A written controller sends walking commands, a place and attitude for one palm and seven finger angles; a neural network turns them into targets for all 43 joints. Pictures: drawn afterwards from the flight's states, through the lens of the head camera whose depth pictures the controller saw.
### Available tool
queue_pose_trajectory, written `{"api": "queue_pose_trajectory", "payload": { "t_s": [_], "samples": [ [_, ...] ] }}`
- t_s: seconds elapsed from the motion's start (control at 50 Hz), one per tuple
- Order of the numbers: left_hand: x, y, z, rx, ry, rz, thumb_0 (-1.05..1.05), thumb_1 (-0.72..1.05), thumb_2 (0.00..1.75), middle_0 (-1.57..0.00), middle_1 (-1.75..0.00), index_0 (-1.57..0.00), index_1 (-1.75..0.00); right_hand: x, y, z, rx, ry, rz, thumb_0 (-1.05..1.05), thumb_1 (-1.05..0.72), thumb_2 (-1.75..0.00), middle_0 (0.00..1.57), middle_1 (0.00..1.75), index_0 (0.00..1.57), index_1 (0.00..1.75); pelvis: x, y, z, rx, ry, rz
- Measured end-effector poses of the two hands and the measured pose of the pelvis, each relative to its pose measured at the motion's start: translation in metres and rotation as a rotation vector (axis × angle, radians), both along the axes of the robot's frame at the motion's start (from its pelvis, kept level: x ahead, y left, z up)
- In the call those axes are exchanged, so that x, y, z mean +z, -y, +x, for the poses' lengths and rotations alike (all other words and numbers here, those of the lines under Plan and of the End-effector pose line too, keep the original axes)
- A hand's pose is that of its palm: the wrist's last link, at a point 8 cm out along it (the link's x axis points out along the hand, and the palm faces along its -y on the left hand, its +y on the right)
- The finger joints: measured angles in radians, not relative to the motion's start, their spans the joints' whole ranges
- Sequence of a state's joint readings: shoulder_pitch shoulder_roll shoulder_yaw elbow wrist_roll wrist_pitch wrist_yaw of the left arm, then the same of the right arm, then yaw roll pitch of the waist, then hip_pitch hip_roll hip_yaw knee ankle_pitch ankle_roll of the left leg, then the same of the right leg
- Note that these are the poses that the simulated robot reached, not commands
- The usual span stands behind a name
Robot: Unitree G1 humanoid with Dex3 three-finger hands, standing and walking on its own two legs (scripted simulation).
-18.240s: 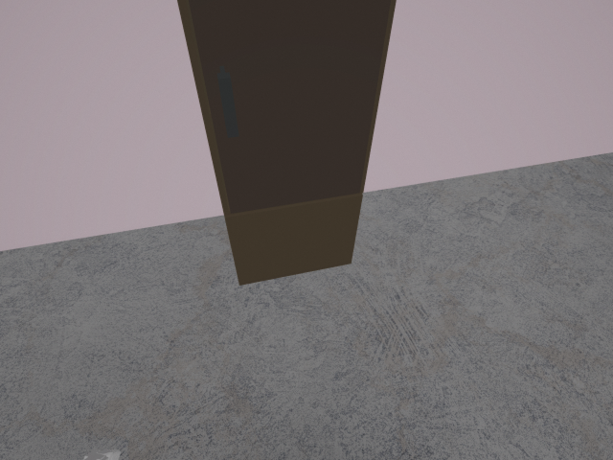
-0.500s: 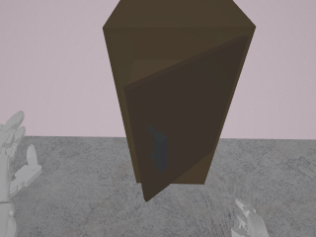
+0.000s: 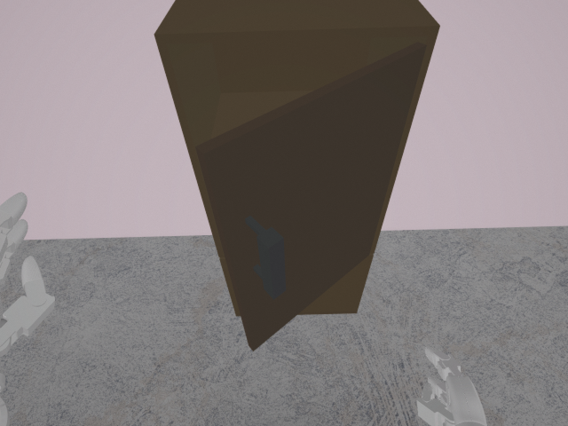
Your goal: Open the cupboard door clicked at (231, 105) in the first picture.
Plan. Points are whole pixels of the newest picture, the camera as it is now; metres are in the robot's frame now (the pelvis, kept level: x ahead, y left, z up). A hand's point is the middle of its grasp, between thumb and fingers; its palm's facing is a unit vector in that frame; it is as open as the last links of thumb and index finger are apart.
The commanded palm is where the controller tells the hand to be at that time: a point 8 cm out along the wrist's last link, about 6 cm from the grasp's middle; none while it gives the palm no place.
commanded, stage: step back with the hand held close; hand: left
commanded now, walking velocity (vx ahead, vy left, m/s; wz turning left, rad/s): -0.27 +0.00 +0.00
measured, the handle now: (263, 257) +0.36 +0.07 +0.03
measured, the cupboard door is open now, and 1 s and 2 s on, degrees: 40 40 40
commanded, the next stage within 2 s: stop stepping back and stand still in 0.94 s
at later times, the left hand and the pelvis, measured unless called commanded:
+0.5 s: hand out of the picture +0.11 +0.30 +0.15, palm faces +0.42 -0.75 -0.51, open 7.4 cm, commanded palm +0.05 +0.33 +0.17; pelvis -0.08 +0.03 -0.02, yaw +2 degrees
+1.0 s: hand out of the picture -0.02 +0.31 +0.17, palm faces +0.51 -0.74 -0.43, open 7.4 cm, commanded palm -0.09 +0.34 +0.17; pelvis -0.21 +0.03 -0.03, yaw +4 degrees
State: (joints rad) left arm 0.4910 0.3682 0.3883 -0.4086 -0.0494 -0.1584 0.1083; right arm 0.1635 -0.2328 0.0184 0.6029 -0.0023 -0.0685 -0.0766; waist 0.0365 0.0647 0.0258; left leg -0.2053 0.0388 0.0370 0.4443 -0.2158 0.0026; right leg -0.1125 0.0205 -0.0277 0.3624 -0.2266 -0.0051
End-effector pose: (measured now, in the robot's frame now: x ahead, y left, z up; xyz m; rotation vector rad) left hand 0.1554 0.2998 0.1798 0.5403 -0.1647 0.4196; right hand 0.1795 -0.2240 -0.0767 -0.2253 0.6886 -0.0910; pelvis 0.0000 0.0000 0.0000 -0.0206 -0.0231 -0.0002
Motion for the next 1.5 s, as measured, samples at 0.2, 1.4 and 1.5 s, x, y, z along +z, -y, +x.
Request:
{"api": "queue_pose_trajectory", "payload": {
  "t_s": [0.2,1.4,1.5],
  "samples": [
    [-0.009,-0.003,-0.011,-0.084,-0.076,0.033,0.01,0.89,0.9,-0.22,-0.3,-0.22,-0.3,0.005,0.007,-0.029,-0.09,-0.026,-0.039,0.01,-0.91,-0.9,0.2,0.3,0.2,0.3,-0.003,-0.013,-0.023,-0.021,-0.019,0.005],
    [0.001,-0.025,-0.286,-0.17,0.051,0.029,0.01,0.9,0.9,-0.21,-0.3,-0.21,-0.3,0.013,-0.037,-0.365,-0.117,0.014,-0.019,0.01,-0.9,-0.9,0.2,0.3,0.2,0.3,-0.001,-0.042,-0.313,-0.057,-0.011,0.014],
    [0.011,-0.007,-0.321,-0.188,0.027,0.127,0.01,0.89,0.9,-0.22,-0.3,-0.22,-0.3,-0.007,-0.017,-0.4,-0.136,-0.051,-0.024,0.01,-0.9,-0.9,0.2,0.3,0.2,0.3,-0.008,-0.031,-0.337,-0.064,-0.034,0.044]
  ]
}}
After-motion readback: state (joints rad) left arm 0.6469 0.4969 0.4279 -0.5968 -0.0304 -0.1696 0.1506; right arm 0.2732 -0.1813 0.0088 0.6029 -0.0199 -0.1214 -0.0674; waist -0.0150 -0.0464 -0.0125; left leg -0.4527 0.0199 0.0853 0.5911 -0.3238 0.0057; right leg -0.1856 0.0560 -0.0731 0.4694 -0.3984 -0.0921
